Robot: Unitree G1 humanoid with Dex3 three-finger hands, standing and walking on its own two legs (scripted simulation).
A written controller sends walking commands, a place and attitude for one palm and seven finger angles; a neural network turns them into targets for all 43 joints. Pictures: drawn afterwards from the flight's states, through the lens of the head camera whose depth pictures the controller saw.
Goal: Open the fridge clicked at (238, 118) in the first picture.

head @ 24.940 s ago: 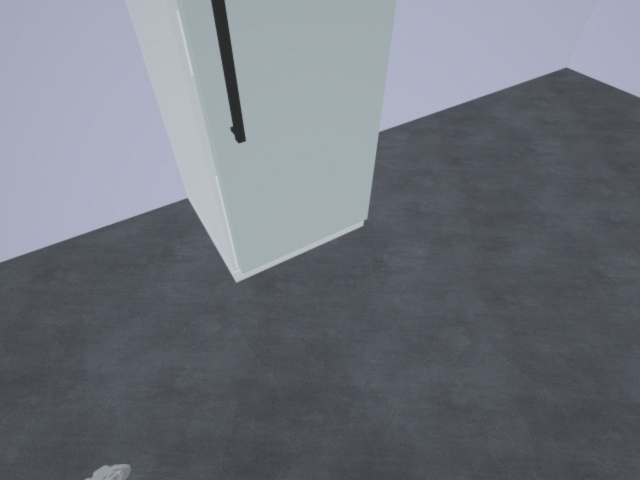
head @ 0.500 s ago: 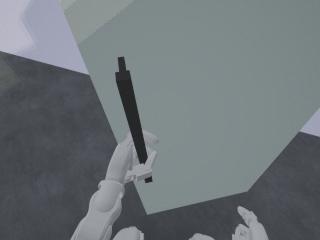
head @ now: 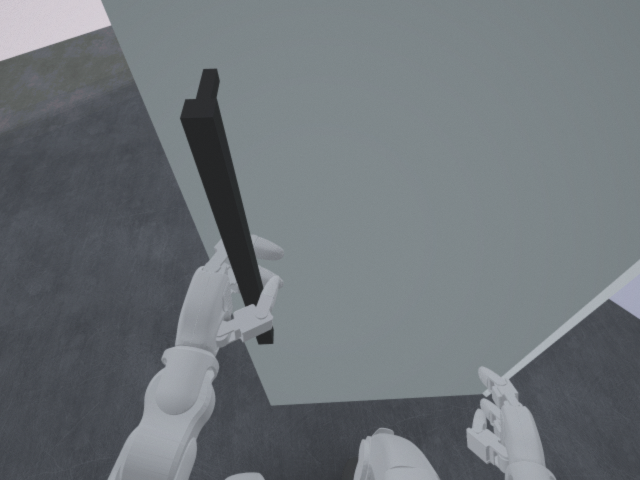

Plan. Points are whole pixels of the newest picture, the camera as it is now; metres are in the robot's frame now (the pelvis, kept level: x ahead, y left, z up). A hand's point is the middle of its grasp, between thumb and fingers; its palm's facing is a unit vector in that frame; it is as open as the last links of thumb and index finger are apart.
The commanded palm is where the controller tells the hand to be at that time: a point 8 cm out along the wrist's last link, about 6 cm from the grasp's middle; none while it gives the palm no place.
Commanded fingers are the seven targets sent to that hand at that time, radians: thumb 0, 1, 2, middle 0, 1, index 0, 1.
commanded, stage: walk backward, drawing the door open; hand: left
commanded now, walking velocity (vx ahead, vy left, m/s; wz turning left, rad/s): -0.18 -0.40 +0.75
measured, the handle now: (246, 248) +0.33 +0.08 +0.13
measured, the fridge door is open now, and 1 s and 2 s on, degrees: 51 81 75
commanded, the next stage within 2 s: stop walking and hold the door back in 0.56 s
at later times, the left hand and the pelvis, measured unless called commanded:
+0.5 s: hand (323, 465) +0.13 +0.00 +0.09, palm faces +0.42 -0.88 -0.22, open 6.0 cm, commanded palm +0.09 +0.04 +0.09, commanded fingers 0.00 0.90 0.90 -0.45 -1.40 -0.45 -1.40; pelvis -0.06 -0.23 +0.02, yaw +22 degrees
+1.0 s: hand out of the picture +0.06 -0.05 +0.09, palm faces +0.72 -0.64 -0.26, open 5.7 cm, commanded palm +0.04 +0.00 +0.10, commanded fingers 0.00 0.90 0.90 -0.45 -1.40 -0.45 -1.40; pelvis -0.09 -0.38 +0.03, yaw +40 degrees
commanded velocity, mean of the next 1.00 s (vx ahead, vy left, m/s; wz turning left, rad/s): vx -0.05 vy -0.11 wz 0.48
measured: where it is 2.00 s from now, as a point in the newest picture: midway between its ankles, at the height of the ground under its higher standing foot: outside the picture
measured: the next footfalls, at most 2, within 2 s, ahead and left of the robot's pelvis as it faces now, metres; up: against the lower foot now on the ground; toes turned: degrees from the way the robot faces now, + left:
right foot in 0.16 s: +0.12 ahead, -0.23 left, +0.00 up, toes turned +4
left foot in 0.36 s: -0.06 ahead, -0.03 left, +0.00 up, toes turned +22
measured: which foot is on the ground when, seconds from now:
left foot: down 0.00-0.14, up 0.16-0.34, down 0.36-0.56, up 0.58-0.86, down 0.88-1.00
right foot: up 0.00-0.14, down 0.16-0.34, up 0.36-0.56, down 0.58-1.00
